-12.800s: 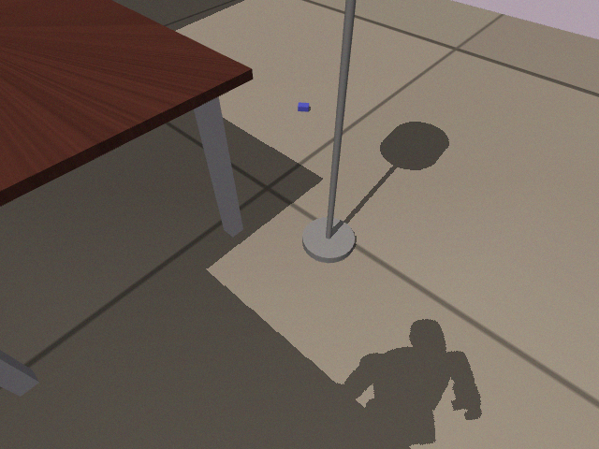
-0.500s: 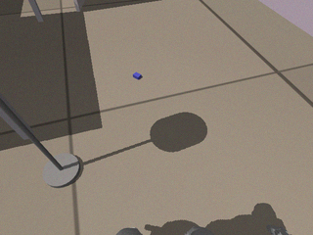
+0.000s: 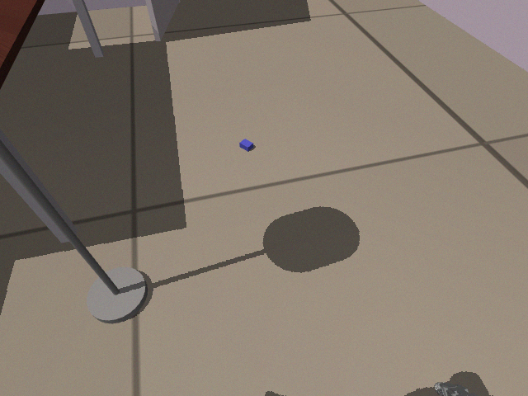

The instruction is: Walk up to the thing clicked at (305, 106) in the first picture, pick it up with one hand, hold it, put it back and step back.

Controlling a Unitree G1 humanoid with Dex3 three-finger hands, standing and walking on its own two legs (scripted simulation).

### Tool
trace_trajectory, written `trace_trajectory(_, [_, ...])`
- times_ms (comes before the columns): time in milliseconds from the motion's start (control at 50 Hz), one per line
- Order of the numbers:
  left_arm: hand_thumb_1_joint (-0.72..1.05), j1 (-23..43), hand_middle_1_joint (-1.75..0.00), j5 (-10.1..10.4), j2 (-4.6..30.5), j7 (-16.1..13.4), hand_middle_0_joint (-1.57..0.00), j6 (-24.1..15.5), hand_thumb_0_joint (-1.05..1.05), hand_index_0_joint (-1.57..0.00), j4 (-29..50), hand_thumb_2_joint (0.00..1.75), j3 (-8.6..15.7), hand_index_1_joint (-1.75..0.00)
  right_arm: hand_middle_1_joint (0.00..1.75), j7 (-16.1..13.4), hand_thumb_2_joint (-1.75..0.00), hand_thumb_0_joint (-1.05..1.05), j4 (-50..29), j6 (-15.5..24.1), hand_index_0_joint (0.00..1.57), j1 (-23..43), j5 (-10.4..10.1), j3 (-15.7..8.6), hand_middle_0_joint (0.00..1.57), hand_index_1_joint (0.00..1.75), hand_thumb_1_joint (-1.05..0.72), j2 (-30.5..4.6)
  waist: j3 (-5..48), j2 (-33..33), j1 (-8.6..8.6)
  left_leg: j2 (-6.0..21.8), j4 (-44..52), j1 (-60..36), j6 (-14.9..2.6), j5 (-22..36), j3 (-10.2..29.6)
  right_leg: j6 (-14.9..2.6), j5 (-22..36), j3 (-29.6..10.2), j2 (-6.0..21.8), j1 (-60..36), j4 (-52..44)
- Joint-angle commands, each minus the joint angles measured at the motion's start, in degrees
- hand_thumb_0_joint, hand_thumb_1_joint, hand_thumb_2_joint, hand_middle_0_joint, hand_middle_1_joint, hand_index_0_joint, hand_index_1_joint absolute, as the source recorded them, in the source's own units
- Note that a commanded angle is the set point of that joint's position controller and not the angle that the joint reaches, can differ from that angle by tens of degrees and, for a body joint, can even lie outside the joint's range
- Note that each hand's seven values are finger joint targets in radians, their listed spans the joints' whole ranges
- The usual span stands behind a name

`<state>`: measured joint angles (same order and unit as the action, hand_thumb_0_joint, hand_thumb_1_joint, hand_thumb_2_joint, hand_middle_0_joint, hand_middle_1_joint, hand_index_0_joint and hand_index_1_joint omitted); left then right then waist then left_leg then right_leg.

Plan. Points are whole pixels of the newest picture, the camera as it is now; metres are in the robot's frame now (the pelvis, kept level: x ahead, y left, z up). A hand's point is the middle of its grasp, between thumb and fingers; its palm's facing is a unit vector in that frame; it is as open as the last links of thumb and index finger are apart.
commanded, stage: walk up
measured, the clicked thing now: (246, 145) +1.51 +0.12 -0.76
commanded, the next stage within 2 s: stand in 0.30 s
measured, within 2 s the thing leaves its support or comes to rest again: neither
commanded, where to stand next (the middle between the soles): +0.06 -0.03 m, yaw -3 degrees
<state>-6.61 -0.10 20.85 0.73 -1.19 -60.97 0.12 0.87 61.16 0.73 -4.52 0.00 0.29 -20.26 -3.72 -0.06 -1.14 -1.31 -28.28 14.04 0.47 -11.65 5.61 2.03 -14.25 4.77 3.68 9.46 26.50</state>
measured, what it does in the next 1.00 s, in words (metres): stands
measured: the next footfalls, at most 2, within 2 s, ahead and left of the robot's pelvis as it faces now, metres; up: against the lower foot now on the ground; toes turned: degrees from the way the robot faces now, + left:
none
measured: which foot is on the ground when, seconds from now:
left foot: down 0.00-1.00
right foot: down 0.00-1.00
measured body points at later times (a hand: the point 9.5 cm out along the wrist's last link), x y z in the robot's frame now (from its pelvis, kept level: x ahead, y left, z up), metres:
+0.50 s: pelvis +0.00 -0.01 +0.01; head +0.02 +0.00 +0.46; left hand +0.08 +0.30 -0.13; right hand +0.08 -0.31 -0.12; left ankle +0.04 +0.12 -0.74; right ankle +0.00 -0.14 -0.74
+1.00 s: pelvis +0.01 -0.01 +0.01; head +0.03 -0.01 +0.46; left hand +0.10 +0.29 -0.12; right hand +0.08 -0.31 -0.12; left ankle +0.04 +0.12 -0.74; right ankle +0.00 -0.14 -0.74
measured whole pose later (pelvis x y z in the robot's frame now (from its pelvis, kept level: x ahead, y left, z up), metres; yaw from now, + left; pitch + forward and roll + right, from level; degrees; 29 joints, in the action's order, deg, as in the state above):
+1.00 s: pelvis +0.01 -0.01 +0.01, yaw -2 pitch -2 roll +0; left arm -5.7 -0.5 20.8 0.4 -0.9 -65.1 0.2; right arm 0.8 66.0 0.1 -5.0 0.6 0.0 -19.7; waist -2.9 -0.6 -0.2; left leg 0.1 -18.6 9.1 1.6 -8.0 4.3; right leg 1.2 -11.1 3.6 2.5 6.4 19.1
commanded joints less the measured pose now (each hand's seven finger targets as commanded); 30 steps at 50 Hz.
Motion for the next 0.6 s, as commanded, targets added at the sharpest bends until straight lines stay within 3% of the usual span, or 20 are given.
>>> trace_trajectory(0, [0.9, 3.72, -0.3, 0.09, 12.73, -0.64, -0.2, -1.0, 0.0, -0.2, 2.05, 0.9, 3.02, -0.3, 0.3, -1.0, -0.9, 0.0, -1.78, 1.36, 0.2, 2.7, -0.1, -2.67, 0.2, 0.3, -0.9, -12.52, 6.1, 0.76, 0.55, 6.07, 6.69, -1.22, -2.21, 7.42, 5.2, -3.59, 1.69, -5.15, 5.2, -2.99, -7.48])
trace_trajectory(140, [0.9, 4.9, -0.3, -0.04, 12.77, -0.64, -0.2, -0.9, 0.0, -0.2, 0.47, 0.9, 3.31, -0.3, 0.3, -1.07, -0.9, 0.0, -0.33, 1.21, 0.2, 3.2, 0.0, -2.48, 0.2, 0.3, -0.9, -12.34, 6.82, 0.84, 0.47, 6.2, 7.65, -1.26, -1.79, 10.99, 4.86, -3.35, 4.16, -4.35, 5.16, -5.94, -8.45])
trace_trajectory(260, [0.9, 5.56, -0.3, -0.18, 12.68, -0.53, -0.2, -0.62, 0.0, -0.2, 0.14, 0.9, 3.49, -0.3, 0.3, -1.07, -0.9, 0.0, 0.17, 0.97, 0.2, 2.83, 0.22, -2.6, 0.2, 0.3, -0.9, -12.64, 5.28, 1.36, 0.77, 6.04, 9.06, -0.13, -1.49, 7.21, 5.37, -3.3, -0.15, -4.27, 5.12, -5.43, -9.69])
trace_trajectory(300, [0.9, 5.2, -0.3, -0.37, 12.63, -0.71, -0.2, -0.36, 0.0, -0.2, -0.7, 0.9, 2.96, -0.3, 0.3, -1.06, -0.9, 0.0, 0.28, 0.86, 0.2, 3.77, 0.44, -2.6, 0.2, 0.3, -0.9, -11.86, 3.63, 0.41, 0.68, 6.55, 10.57, -1.67, -1.1, 5.06, 4.86, -3.33, -1.51, -6.3, 5.25, -2.92, -11.49])
trace_trajectory(340, [0.9, 5.39, -0.3, -0.25, 12.49, -0.66, -0.2, -0.44, 0.0, -0.2, -0.9, 0.9, 2.85, -0.3, 0.3, -1.02, -0.9, 0.0, 1.02, 0.83, 0.2, 2.27, 0.42, -2.75, 0.2, 0.3, -0.9, -12.56, 3.96, 0.83, 1.03, 6.51, 11.84, -0.3, -1.25, 3.41, 4.72, -3.09, -0.31, -6.3, 5.11, -4.83, -11.15])
trace_trajectory(380, [0.9, 4.74, -0.3, -0.31, 12.31, -0.71, -0.2, -0.57, 0.0, -0.2, -1.27, 0.9, 2.74, -0.3, 0.3, -0.99, -0.9, 0.0, 0.86, 0.83, 0.2, 2.97, 0.44, -2.81, 0.2, 0.3, -0.9, -12.46, 3.91, 1.26, 0.84, 6.67, 12.09, -1.31, -1.2, 4.01, 4.67, -2.95, -0.05, -6.28, 4.89, -4.21, -11.35])
trace_trajectory(440, [0.9, 4.35, -0.3, -0.3, 12.54, -0.84, -0.2, -0.72, 0.0, -0.2, -1.37, 0.9, 2.63, -0.3, 0.3, -1.03, -0.9, 0.0, 0.72, 0.97, 0.2, 3.21, 0.36, -2.84, 0.2, 0.3, -0.9, -12.02, 5.96, 0.15, 0.65, 7.11, 11.09, -3.92, -1.02, 10.92, 3.92, -3.08, 4.13, -6.26, 5.11, -4.88, -11.11])
trace_trajectory(500, [0.9, 3.84, -0.3, -0.24, 12.3, -0.87, -0.2, -0.81, 0.0, -0.2, -1.48, 0.9, 2.46, -0.3, 0.3, -1.1, -0.9, 0.0, 1.12, 1.06, 0.2, 3.11, 0.28, -2.8, 0.2, 0.3, -0.9, -12.14, 7.01, 0.84, 0.69, 7.46, 10.87, -5.56, -1.1, 12.29, 3.49, -2.97, 6.33, -6.26, 5.05, -5.26, -10.96])
trace_trajectory(520, [0.9, 4.03, -0.3, -0.21, 12.28, -0.86, -0.2, -0.67, 0.0, -0.2, -1.6, 0.9, 2.47, -0.3, 0.3, -1.17, -0.9, 0.0, 1.28, 0.97, 0.2, 2.77, 0.27, -2.8, 0.2, 0.3, -0.9, -12.24, 6.7, 1.59, 1.0, 7.27, 11.49, -4.9, -1.13, 9.66, 3.32, -2.88, 4.61, -6.16, 4.82, -4.96, -11.08])
trace_trajectory(580, [0.9, 3.76, -0.3, -0.3, 12.55, -0.95, -0.2, -0.69, 0.0, -0.2, -1.66, 0.9, 2.39, -0.3, 0.3, -1.09, -0.9, 0.0, 1.36, 0.77, 0.2, 3.1, 0.22, -2.61, 0.2, 0.3, -0.9, -11.54, 5.69, -0.43, 0.79, 7.19, 11.66, -4.89, -0.94, 8.95, 3.22, -2.85, 3.55, -6.47, 4.85, -4.11, -11.76])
